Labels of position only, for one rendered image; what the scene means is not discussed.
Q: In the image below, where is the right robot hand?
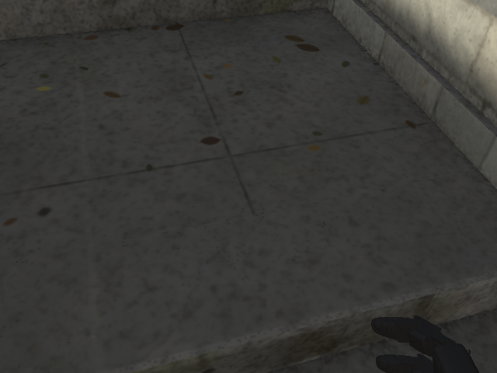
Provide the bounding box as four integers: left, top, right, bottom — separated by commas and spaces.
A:
371, 315, 479, 373

